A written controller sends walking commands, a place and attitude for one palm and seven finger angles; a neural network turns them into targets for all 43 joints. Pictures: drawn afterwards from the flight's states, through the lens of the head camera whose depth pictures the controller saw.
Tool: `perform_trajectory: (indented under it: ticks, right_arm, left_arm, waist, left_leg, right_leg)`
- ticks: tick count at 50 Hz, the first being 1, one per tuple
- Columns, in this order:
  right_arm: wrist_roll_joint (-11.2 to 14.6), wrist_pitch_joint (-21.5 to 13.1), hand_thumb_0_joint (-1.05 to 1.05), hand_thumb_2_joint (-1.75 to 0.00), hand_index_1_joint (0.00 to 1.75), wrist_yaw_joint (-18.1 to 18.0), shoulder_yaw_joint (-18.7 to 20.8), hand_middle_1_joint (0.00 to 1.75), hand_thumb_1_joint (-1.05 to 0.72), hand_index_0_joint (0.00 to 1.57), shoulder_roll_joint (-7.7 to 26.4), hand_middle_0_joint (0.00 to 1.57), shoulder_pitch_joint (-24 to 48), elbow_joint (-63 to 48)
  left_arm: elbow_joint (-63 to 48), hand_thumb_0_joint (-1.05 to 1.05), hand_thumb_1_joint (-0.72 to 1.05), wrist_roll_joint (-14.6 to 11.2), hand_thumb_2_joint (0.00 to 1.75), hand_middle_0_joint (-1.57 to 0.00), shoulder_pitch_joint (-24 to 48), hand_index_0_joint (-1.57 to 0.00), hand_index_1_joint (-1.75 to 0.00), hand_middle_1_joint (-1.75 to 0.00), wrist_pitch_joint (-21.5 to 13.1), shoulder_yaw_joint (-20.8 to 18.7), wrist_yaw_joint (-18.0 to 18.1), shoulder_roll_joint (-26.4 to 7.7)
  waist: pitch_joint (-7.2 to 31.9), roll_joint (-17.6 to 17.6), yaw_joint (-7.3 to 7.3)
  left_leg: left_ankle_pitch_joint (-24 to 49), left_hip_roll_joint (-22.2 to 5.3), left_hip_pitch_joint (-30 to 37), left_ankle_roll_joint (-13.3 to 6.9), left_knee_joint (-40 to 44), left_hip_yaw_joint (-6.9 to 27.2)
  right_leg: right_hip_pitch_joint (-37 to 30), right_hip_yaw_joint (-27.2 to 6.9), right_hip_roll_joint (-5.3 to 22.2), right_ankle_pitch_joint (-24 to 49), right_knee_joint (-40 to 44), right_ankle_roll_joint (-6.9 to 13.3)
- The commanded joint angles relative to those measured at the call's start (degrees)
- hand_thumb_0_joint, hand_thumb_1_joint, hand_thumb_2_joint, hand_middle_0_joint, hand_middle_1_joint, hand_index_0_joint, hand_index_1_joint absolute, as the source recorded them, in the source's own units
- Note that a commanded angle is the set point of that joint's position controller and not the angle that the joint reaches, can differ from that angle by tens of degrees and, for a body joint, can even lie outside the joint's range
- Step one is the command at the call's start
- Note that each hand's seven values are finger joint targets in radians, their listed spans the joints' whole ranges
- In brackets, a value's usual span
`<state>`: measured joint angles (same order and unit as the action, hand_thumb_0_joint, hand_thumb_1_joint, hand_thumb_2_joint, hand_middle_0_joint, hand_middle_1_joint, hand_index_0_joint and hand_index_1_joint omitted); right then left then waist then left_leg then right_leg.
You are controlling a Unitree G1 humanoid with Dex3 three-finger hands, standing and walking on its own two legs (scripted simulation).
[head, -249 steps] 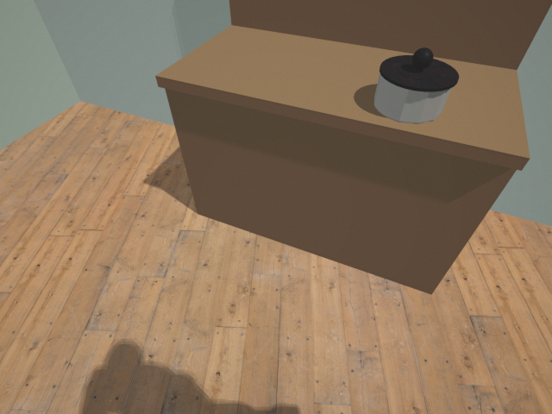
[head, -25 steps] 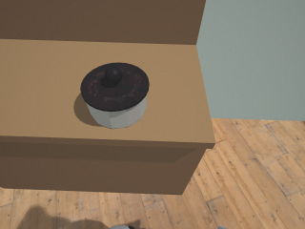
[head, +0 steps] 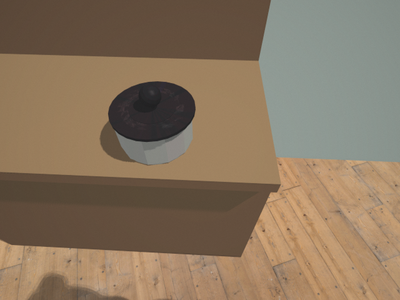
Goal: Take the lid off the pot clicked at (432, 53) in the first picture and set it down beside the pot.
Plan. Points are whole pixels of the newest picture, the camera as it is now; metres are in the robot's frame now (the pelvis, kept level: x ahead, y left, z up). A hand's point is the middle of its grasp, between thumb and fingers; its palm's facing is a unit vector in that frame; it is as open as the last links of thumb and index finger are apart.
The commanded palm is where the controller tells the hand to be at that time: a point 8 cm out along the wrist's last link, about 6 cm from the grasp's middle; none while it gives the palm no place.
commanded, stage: come to a stop and stand still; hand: left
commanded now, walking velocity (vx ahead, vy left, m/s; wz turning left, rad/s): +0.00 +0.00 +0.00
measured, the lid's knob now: (150, 96) +0.52 +0.15 +0.12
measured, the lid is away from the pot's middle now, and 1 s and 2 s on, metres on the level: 0.00 0.00 0.00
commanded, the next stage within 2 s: look again from close up in 0.66 s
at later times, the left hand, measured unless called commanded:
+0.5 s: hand out of the picture +0.04 +0.22 -0.17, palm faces -0.01 -0.97 -0.23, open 7.4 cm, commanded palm none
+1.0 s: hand out of the picture +0.03 +0.22 -0.16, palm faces -0.03 -0.97 -0.22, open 7.4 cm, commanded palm none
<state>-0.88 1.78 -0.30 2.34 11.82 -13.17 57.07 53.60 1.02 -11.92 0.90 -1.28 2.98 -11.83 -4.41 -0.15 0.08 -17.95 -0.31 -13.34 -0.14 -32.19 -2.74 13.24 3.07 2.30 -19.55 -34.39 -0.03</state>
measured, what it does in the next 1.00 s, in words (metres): stands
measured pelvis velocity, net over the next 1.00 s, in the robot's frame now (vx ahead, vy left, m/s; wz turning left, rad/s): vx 0.00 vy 0.04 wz -0.05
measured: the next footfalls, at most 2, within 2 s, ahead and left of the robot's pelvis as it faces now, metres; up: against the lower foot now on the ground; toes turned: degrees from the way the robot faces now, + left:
none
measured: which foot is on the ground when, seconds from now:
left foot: down 0.00-1.00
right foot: down 0.00-1.00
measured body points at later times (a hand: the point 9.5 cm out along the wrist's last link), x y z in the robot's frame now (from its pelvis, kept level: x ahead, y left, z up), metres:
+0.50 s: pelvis +0.01 +0.03 +0.01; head +0.04 +0.04 +0.46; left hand +0.04 +0.27 -0.15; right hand +0.06 -0.20 -0.15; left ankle -0.01 +0.12 -0.73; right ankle -0.02 -0.11 -0.73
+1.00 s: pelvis +0.00 +0.04 +0.01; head +0.03 +0.03 +0.46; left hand +0.04 +0.27 -0.15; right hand +0.01 -0.19 -0.15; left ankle -0.01 +0.12 -0.73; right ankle -0.02 -0.11 -0.73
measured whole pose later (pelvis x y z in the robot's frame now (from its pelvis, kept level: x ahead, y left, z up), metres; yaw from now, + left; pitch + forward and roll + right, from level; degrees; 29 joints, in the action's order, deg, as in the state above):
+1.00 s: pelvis +0.00 +0.04 +0.01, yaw -3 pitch -1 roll +0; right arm -0.2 0.4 -1.3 1.3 9.3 -14.4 61.6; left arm 59.9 1.0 -15.0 0.4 -0.1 2.4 -9.7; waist -3.7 -0.2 0.2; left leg -16.1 1.0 -9.5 -2.8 -26.7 -6.1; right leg 9.7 -0.2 3.3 -16.0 -27.1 -2.8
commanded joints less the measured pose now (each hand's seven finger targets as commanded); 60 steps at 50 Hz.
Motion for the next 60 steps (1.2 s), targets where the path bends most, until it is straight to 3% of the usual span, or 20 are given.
perform_trajectory:
  ticks: [1, 4, 11, 13, 15, 20, 27, 36, 43, 51, 54, 60]
  right_arm:
    - [-0.17, -1.31, 0.00, -0.90, 0.30, -0.35, 0.36, 0.30, -0.90, 0.20, 5.83, 0.20, 0.51, -3.61]
    - [-0.12, -1.45, 0.00, -0.90, 0.30, -0.44, 0.30, 0.30, -0.90, 0.20, 5.20, 0.20, 0.26, -3.15]
    - [0.10, -2.08, 0.00, -0.90, 0.30, -0.69, 0.27, 0.30, -0.90, 0.20, 5.25, 0.20, 0.27, -2.64]
    - [0.11, -2.05, 0.00, -0.90, 0.30, -0.79, 0.31, 0.30, -0.90, 0.20, 5.22, 0.20, 0.88, -2.38]
    - [0.21, -2.14, 0.00, -0.90, 0.30, -0.80, 0.34, 0.30, -0.90, 0.20, 4.96, 0.20, 0.52, -1.93]
    - [0.29, -2.22, 0.00, -0.90, 0.30, -0.94, 0.34, 0.30, -0.90, 0.20, 4.84, 0.20, 0.10, -1.34]
    - [0.36, -2.21, 0.00, -0.90, 0.30, -0.99, 0.24, 0.30, -0.90, 0.20, 4.82, 0.20, -0.36, -0.57]
    - [0.42, -2.34, 0.00, -0.90, 0.30, -1.07, 0.09, 0.30, -0.90, 0.20, 4.11, 0.20, -2.28, 0.72]
    - [0.43, -2.27, 0.00, -0.90, 0.30, -1.07, -0.14, 0.30, -0.90, 0.20, 3.52, 0.20, -3.02, 1.43]
    - [0.50, -2.49, 0.00, -0.90, 0.30, -1.12, -0.15, 0.30, -0.90, 0.20, 2.91, 0.20, -4.42, 2.17]
    - [0.42, -2.30, 0.00, -0.90, 0.30, -1.15, -0.17, 0.30, -0.90, 0.20, 2.57, 0.20, -4.33, 2.45]
    - [0.45, -2.35, 0.00, -0.90, 0.30, -1.09, -0.26, 0.30, -0.90, 0.20, 2.05, 0.20, -5.17, 2.82]
  left_arm:
    - [-1.98, 0.00, 0.90, -0.23, 0.90, -0.20, -2.64, -0.20, -0.30, -0.30, -1.08, -0.88, 0.15, -6.91]
    - [-1.62, 0.00, 0.90, -0.10, 0.90, -0.20, -2.41, -0.20, -0.30, -0.30, -1.33, -0.76, 0.14, -6.63]
    - [-0.69, 0.00, 0.90, -0.07, 0.90, -0.20, -3.21, -0.20, -0.30, -0.30, -1.28, -0.58, -0.01, -6.27]
    - [-0.28, 0.00, 0.90, -0.02, 0.90, -0.20, -3.78, -0.20, -0.30, -0.30, -1.31, -0.48, 0.05, -5.68]
    - [0.18, 0.00, 0.90, -0.01, 0.90, -0.20, -4.33, -0.20, -0.30, -0.30, -1.53, -0.45, 0.08, -5.79]
    - [1.07, 0.00, 0.90, -0.03, 0.90, -0.20, -5.04, -0.20, -0.30, -0.30, -1.46, -0.38, 0.08, -5.57]
    - [2.22, 0.00, 0.90, -0.01, 0.90, -0.20, -5.51, -0.20, -0.30, -0.30, -1.07, -0.17, -0.05, -5.26]
    - [3.47, 0.00, 0.90, -0.10, 0.90, -0.20, -6.14, -0.20, -0.30, -0.30, -1.21, -0.16, -0.03, -5.20]
    - [4.04, 0.00, 0.90, 0.02, 0.90, -0.20, -6.20, -0.20, -0.30, -0.30, -1.08, -0.06, -0.01, -4.54]
    - [4.50, 0.00, 0.90, -0.09, 0.90, -0.20, -6.50, -0.20, -0.30, -0.30, -1.40, -0.11, -0.03, -4.39]
    - [4.75, 0.00, 0.90, -0.02, 0.90, -0.20, -6.52, -0.20, -0.30, -0.30, -1.32, -0.03, 0.00, -3.76]
    - [4.92, 0.00, 0.90, 0.05, 0.90, -0.20, -6.84, -0.20, -0.30, -0.30, -1.46, 0.00, -0.06, -3.59]
  waist:
    - [4.36, -3.11, -1.03]
    - [3.58, 0.08, -0.43]
    - [5.16, -0.85, -0.27]
    - [3.66, -1.47, -0.36]
    - [4.47, -0.18, -0.26]
    - [4.24, -1.23, -0.20]
    - [2.17, -1.39, -0.38]
    - [3.12, -0.38, -0.32]
    - [0.64, -0.57, -0.34]
    - [2.37, 0.35, -0.25]
    - [0.07, -0.30, -0.06]
    - [0.70, 0.40, 0.02]
  left_leg:
    - [17.90, -6.66, 2.57, -2.65, 5.69, 6.22]
    - [13.96, -5.54, 2.34, -1.92, 5.28, 4.81]
    - [19.64, -6.51, 5.68, -2.37, 7.17, 5.08]
    - [19.49, -6.33, 5.48, -2.41, 7.10, 5.04]
    - [20.30, -6.15, 6.30, -2.28, 6.75, 4.65]
    - [21.17, -6.32, 7.12, -2.34, 7.51, 4.53]
    - [17.72, -6.58, 6.18, -2.63, 9.85, 4.93]
    - [17.90, -6.58, 6.93, -2.63, 10.41, 4.91]
    - [13.41, -6.37, 5.24, -2.51, 11.44, 4.64]
    - [15.50, -6.46, 6.19, -2.48, 10.76, 4.22]
    - [11.98, -6.25, 5.29, -2.23, 11.08, 3.96]
    - [10.15, -6.13, 5.19, -2.19, 11.27, 3.86]
  right_leg:
    - [-0.54, -3.02, 3.11, 9.85, 7.46, 0.83]
    - [0.00, -5.17, 4.34, 11.54, 8.91, 1.28]
    - [-0.71, -3.78, 3.73, 14.67, 7.97, 0.53]
    - [-0.01, -4.15, 3.76, 14.49, 8.54, 0.45]
    - [-0.75, -4.70, 4.28, 16.58, 8.92, 0.51]
    - [-1.03, -4.54, 4.40, 16.99, 9.13, 0.48]
    - [-0.62, -3.99, 4.00, 13.58, 9.93, 0.22]
    - [-1.50, -4.45, 4.37, 14.69, 10.23, 0.47]
    - [-0.32, -4.86, 4.39, 12.46, 10.98, 0.41]
    - [-0.98, -5.33, 4.52, 14.89, 10.80, 0.67]
    - [0.83, -6.10, 4.55, 13.04, 11.38, 0.82]
    - [1.00, -6.42, 4.41, 12.21, 11.55, 0.91]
